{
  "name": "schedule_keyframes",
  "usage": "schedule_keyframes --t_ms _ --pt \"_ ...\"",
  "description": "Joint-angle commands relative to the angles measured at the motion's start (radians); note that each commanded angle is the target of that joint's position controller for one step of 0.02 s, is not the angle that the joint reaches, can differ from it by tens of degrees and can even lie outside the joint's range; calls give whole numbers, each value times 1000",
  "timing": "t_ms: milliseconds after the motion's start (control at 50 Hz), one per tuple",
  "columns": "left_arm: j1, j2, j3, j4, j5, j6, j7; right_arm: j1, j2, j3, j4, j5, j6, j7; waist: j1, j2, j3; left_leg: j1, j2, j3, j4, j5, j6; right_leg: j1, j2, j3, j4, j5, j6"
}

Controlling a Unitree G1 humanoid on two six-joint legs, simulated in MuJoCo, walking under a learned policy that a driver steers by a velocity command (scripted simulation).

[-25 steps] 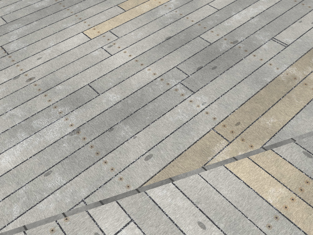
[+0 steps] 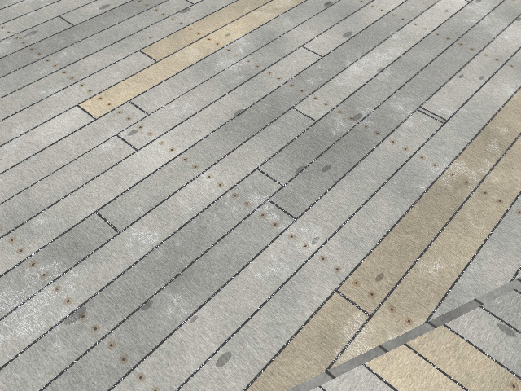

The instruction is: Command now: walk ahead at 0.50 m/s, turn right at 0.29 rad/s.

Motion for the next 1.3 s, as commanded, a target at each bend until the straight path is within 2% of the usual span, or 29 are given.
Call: schedule_keyframes --t_ms 20,180,240,280,300,320,340,360,400,480,500,560,640,700,720,740,760,780,800,820,880,980,1120,1180,1200,1220,1240,1280,1300 --pt "-2 41 10 -48 3 -5 -6 -71 -134 -30 -56 0 -26 -13 25 99 29 -25 269 -90 -158 237 127 -18 -5 34 -138 187 2" --pt "-218 9 -10 -163 4 -13 -57 37 -173 -39 23 20 16 -30 -52 80 81 224 330 25 -79 418 85 -74 36 -87 -390 158 -59" --pt "-155 46 10 -182 4 -7 -70 14 -211 -48 14 23 43 -47 10 146 -3 273 332 70 117 907 50 79 123 -180 -387 -2 -111" --pt "102 135 61 -132 1 -2 -55 -14 -221 -47 1 25 57 -62 157 134 -143 141 286 107 475 960 1 454 184 -174 -466 33 -180" --pt "243 227 89 -109 1 11 -30 12 -177 -28 -24 2 42 -63 192 -13 -253 -134 227 107 794 519 -39 779 -2 113 -464 82 -254" --pt "206 280 92 -130 -1 0 -32 96 -48 16 -71 -6 5 -38 85 -214 -371 -558 -11 -49 1121 -394 -97 1087 -239 719 -597 -67 -475" --pt "231 179 68 -132 3 -3 -30 -25 -154 -7 -75 30 -33 -19 167 -72 -380 -671 44 -220 1171 -378 -72 1110 -212 695 -665 -118 -427" --pt "192 141 57 -133 7 -9 -25 -107 -174 -11 -108 58 -52 -10 163 -34 -240 -720 89 -207 1119 -290 -49 996 -179 535 -676 -66 -378" --pt "76 102 44 -157 6 -13 -21 -130 -161 -14 -106 17 -56 -21 78 91 -91 -622 153 -188 938 -191 -60 706 -109 364 -710 134 -335" --pt "34 87 39 -178 10 -15 -4 -105 -119 -14 -108 -6 -10 -25 17 71 -45 -506 166 -153 789 -111 -112 480 -24 228 -776 258 -311" --pt "42 139 51 -175 14 -15 2 -115 -100 -4 -126 0 -5 -26 10 -1 -33 -497 160 -145 706 -78 -133 427 -44 217 -782 296 -332" --pt "79 144 57 -164 4 -3 16 -254 -79 10 -151 1 -12 -19 71 8 -7 -395 112 -124 433 155 -150 344 43 132 -763 171 -258" --pt "153 150 63 -135 -3 25 28 -315 -116 -5 -177 11 -23 -7 97 -37 -43 -321 40 -148 261 249 -133 428 32 206 -636 238 -196" --pt "97 127 60 -159 0 39 39 -224 -152 -28 -156 8 -30 -5 28 -73 -80 -222 48 -170 190 231 -84 481 31 285 -482 230 -139" --pt "82 95 52 -175 3 39 39 -166 -171 -36 -146 -4 -34 -11 -4 -53 -122 -108 88 -173 148 319 -54 456 84 261 -374 209 -99" --pt "100 31 30 -203 22 37 39 -71 -231 -46 -148 -23 -32 -21 -27 90 -254 128 283 -333 192 575 11 343 158 180 -107 -74 -50" --pt "340 -9 14 -193 9 33 30 -57 -258 -49 -141 -29 -10 -18 73 378 -407 391 543 -676 204 698 208 105 255 116 168 -640 -2" --pt "353 108 35 -163 -5 42 30 -88 -206 -45 -155 -2 8 -16 57 299 -392 331 535 -746 152 395 213 28 161 113 290 -539 22" --pt "223 158 53 -176 -8 59 35 -126 -141 -27 -174 1 21 -23 17 209 -264 224 460 -595 121 246 167 -14 131 72 325 -453 41" --pt "158 160 58 -187 -5 80 45 -178 -117 -15 -174 -4 36 -27 22 150 -190 106 405 -487 95 170 137 -6 103 41 307 -393 52" --pt "162 102 53 -206 0 114 50 -254 -131 -17 -160 -16 50 -35 64 218 -65 -150 317 -277 6 148 140 115 67 -18 207 -315 65" --pt "101 59 38 -239 12 109 37 -244 -158 -35 -128 2 53 -43 39 179 -126 -84 372 -181 -18 198 188 158 22 -40 -5 -214 55" --pt "39 80 45 -246 8 95 -4 -223 -227 -63 -90 42 53 -15 29 171 -70 -93 394 -143 -87 -232 129 294 42 -131 -292 -207 -42" --pt "144 75 54 -184 6 87 -7 -234 -198 -55 -70 54 63 -9 86 130 -62 -171 338 -50 33 -329 66 500 95 -187 -501 -148 -98" --pt "243 107 70 -145 -2 85 1 -244 -140 -39 -70 42 63 -4 117 46 -66 -272 274 24 214 -334 16 630 69 -102 -565 -204 -141" --pt "342 201 91 -138 -5 76 16 -292 -61 -12 -103 6 56 7 137 -216 -56 -541 152 119 632 -420 -68 773 -158 263 -654 -175 -242" --pt "308 271 97 -174 11 47 5 -337 -99 -24 -154 19 34 9 128 -239 -14 -804 45 -55 781 -458 -76 763 -263 622 -784 -436 -387" --pt "212 157 62 -195 14 6 4 -336 -191 -48 -138 46 -2 24 85 -108 51 -839 129 -140 792 -233 -44 731 -218 472 -814 -379 -323" --pt "192 134 53 -203 7 3 7 -321 -180 -47 -111 28 -10 23 75 -66 36 -799 144 -138 757 -166 -52 722 -183 399 -804 -278 -292"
